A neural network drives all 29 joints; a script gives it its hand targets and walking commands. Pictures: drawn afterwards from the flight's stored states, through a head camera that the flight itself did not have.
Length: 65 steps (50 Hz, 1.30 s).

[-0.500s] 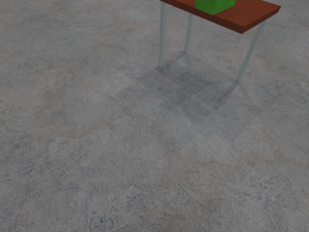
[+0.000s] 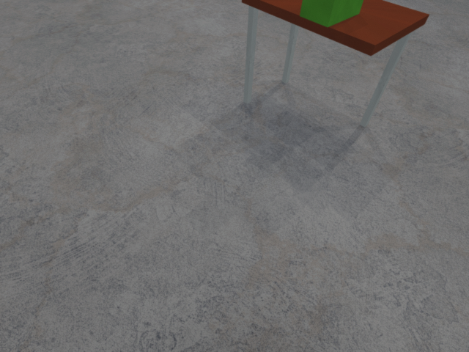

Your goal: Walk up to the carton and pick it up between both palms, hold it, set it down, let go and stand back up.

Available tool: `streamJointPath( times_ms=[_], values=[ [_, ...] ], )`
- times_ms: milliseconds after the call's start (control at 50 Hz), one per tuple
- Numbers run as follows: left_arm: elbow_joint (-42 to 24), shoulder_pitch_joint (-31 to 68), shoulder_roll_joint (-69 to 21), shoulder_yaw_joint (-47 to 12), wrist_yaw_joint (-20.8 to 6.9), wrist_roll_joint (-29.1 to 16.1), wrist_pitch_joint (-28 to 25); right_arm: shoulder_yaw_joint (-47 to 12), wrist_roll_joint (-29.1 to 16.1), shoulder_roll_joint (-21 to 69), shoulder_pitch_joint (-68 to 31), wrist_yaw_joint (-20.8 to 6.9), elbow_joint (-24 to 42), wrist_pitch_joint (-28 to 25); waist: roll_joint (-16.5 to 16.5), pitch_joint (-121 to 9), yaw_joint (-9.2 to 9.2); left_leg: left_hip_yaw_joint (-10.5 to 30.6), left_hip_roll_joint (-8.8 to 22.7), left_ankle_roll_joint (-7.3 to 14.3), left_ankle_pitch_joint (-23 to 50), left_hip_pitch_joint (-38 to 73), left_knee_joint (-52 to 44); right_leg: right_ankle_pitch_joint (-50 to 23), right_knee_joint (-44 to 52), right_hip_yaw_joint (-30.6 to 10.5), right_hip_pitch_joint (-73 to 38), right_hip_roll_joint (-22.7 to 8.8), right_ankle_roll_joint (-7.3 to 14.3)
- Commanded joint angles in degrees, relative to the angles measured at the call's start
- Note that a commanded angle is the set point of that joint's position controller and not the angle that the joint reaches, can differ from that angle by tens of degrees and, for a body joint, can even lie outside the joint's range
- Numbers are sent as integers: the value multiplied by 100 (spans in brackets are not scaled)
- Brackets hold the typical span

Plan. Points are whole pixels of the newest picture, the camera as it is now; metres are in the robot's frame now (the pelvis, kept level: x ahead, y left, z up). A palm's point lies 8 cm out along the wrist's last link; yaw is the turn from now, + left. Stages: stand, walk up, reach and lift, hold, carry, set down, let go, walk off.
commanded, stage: stand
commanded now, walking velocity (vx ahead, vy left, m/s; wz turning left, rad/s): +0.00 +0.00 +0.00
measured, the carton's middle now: out of the picture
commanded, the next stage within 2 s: none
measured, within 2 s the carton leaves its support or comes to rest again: neither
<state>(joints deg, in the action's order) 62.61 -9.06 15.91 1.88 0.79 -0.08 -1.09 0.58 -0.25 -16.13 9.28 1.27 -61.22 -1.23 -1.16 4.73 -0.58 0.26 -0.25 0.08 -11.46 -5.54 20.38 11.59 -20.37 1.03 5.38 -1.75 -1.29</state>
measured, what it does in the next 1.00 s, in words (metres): stands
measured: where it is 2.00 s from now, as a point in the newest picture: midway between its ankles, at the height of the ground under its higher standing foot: outside the picture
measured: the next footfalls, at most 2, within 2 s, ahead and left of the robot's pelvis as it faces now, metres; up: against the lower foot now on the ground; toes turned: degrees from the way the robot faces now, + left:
none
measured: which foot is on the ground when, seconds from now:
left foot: down 0.00-1.00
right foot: down 0.00-1.00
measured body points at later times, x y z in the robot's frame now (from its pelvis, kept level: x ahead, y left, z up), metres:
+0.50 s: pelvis +0.00 +0.01 +0.00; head +0.01 +0.02 +0.45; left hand +0.05 +0.29 -0.15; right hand +0.05 -0.27 -0.14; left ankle +0.00 +0.12 -0.75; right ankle +0.00 -0.13 -0.75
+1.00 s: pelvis +0.01 +0.01 +0.00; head +0.02 +0.01 +0.45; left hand +0.07 +0.29 -0.15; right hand +0.06 -0.27 -0.14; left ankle +0.00 +0.12 -0.75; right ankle +0.00 -0.13 -0.75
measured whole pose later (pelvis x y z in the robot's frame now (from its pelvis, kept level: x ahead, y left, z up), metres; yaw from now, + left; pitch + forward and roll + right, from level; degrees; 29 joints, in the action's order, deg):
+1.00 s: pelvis +0.01 +0.01 +0.00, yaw +0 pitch -4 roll +0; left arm 63.1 -9.0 15.3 1.6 1.5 -0.1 -0.6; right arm 0.2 -0.3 -16.3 11.0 1.3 -61.5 -1.3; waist -0.3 5.0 0.1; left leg 0.1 -1.2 1.1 -12.1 -4.2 20.0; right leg 12.0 -19.3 1.0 3.6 -3.0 -2.5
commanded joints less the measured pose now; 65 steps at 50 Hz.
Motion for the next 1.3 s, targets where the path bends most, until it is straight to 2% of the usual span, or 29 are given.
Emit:
streamJointPath(
  times_ms=[0,20,60,140,160,180,220,240,260,320,360,400,500,520,580,620,700,780,860,940,980,1060,1080,1100,1120,1160,1220,1240,1280],
  values=[
    [-288,-62,1343,266,87,10,-141,244,26,-1093,-113,89,416,-146,401,-651,-4,518,810,105,1426,120,-324,-999,315,-508,-158,-656,176],
    [-273,56,1265,246,121,33,-141,302,-10,-1214,-223,77,482,-121,40,-334,-13,657,840,67,1309,16,-438,-1062,327,-418,4,-575,148],
    [-332,111,1045,212,67,10,-116,350,26,-1276,-266,117,447,-155,406,-465,13,525,732,94,1155,24,-432,-796,434,-445,28,-581,122],
    [-276,48,1163,206,90,6,-94,255,-32,-1049,73,91,310,-93,-111,-149,52,573,756,41,587,-152,-554,-609,450,-357,79,-561,102],
    [-241,43,1332,266,118,28,-98,282,-17,-1186,-6,52,387,-87,-89,57,42,583,736,19,551,-173,-583,-661,461,-357,220,-569,98],
    [-234,68,1077,219,85,-17,-82,321,-48,-1268,-70,91,399,-109,315,124,47,540,707,37,273,-406,-641,-481,510,-427,132,-599,105],
    [-268,-45,1167,228,82,41,-119,316,12,-1181,260,60,287,-142,-45,-275,71,626,710,37,443,-2,-673,-372,473,-361,31,-590,130],
    [-296,54,1176,282,58,-6,-136,337,48,-1322,-78,70,404,-149,154,-187,-9,581,699,68,455,-114,-587,-540,472,-407,87,-545,107],
    [-338,22,1239,267,63,-20,-138,327,36,-1251,-99,45,423,-172,-80,-473,-55,704,776,87,564,78,-553,-523,480,-327,12,-535,113],
    [-314,71,1083,235,84,60,-148,337,20,-1216,98,55,310,-144,297,-302,121,473,697,86,1010,-1,-491,-807,527,-419,79,-659,131],
    [-327,55,1155,243,118,0,-131,358,17,-1347,116,94,308,-111,-141,-303,24,673,847,137,1101,-77,-533,-835,378,-395,-10,-636,166],
    [-265,-81,1111,207,78,-6,-92,292,1,-1257,191,75,306,-144,219,-99,54,590,792,150,678,-248,-456,-664,471,-444,-55,-658,126],
    [-335,-39,1214,256,78,29,-127,289,-4,-1249,32,45,434,-150,-32,-313,5,645,748,131,633,-148,-524,-633,518,-415,-89,-635,143],
    [-445,42,1155,209,94,0,-107,250,-5,-1211,-63,49,473,-159,187,-217,33,605,735,105,572,-258,-469,-664,471,-421,-134,-645,126],
    [-377,38,1401,269,116,8,-92,275,9,-1339,158,57,331,-106,89,-11,72,560,750,88,1009,-124,-582,-705,423,-443,65,-645,153],
    [-290,-68,1318,233,139,-35,-93,192,2,-1199,420,76,275,-137,408,-269,186,527,772,83,1020,-46,-494,-786,483,-463,-156,-707,141],
    [-326,-88,1129,164,94,-6,-111,239,-72,-1331,240,90,362,-140,-114,-227,46,692,852,86,1003,-41,-504,-595,486,-388,-27,-599,127],
    [-291,-63,1191,192,129,-24,-81,245,-3,-1375,195,68,351,-138,304,-440,54,547,742,148,1175,23,-372,-1005,405,-402,-216,-666,152],
    [-238,-50,1239,167,124,1,-72,218,-63,-1196,339,78,257,-103,-166,-241,24,596,798,96,1351,-50,-448,-1089,314,-399,-224,-687,187],
    [-331,117,1250,187,134,-13,-97,237,-14,-1256,64,72,394,-155,282,-351,110,602,766,105,1330,37,-461,-861,412,-435,-160,-659,130],
    [-266,30,1322,253,134,2,-119,253,32,-1213,172,47,273,-132,-117,-53,71,608,785,125,1340,-111,-538,-945,341,-366,-100,-659,183],
    [-257,-141,1080,148,108,-48,-58,214,-42,-1178,307,86,206,-167,328,-271,12,653,797,68,1568,80,-419,-729,374,-306,-190,-623,79],
    [-220,-77,918,139,112,4,-81,241,-42,-1084,330,85,148,-141,-21,-344,64,655,842,63,1740,261,-450,-925,315,-268,-128,-631,95],
    [-298,-39,1078,212,121,-19,-84,237,-6,-1124,23,105,300,-149,54,-390,18,634,881,115,1867,194,-340,-1115,352,-349,-106,-638,120],
    [-211,21,1191,196,166,19,-91,172,27,-1056,76,122,333,-116,480,-417,82,511,811,82,2073,243,-313,-1499,352,-421,-176,-715,162],
    [-264,-23,1264,183,164,-20,-122,208,58,-1020,232,108,249,-143,123,-292,108,558,807,127,2042,170,-386,-1432,219,-377,-153,-710,180],
    [-249,4,1219,214,156,31,-55,259,6,-1288,37,107,276,-116,23,-288,21,634,801,74,1630,91,-389,-1015,341,-279,-177,-655,91],
    [-221,-169,1011,110,124,-6,-59,316,-19,-1304,236,85,236,-145,232,-384,70,551,816,87,1555,214,-442,-964,475,-349,-258,-705,99],
    [-177,-207,852,54,145,-20,-102,210,14,-1048,245,92,191,-96,42,-26,4,595,830,84,1339,2,-447,-1079,474,-382,-126,-748,123]
  ],
)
